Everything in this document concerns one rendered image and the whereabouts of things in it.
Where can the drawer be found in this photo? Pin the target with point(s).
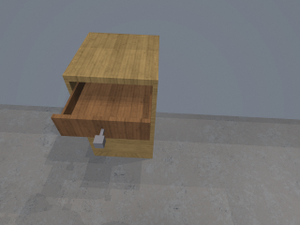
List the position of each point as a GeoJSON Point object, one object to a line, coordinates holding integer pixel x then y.
{"type": "Point", "coordinates": [122, 110]}

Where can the handle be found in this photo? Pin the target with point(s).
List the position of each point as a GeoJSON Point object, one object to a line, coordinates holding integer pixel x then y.
{"type": "Point", "coordinates": [99, 140]}

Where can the cabinet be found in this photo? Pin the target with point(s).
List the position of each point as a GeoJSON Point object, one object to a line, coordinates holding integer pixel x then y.
{"type": "Point", "coordinates": [118, 59]}

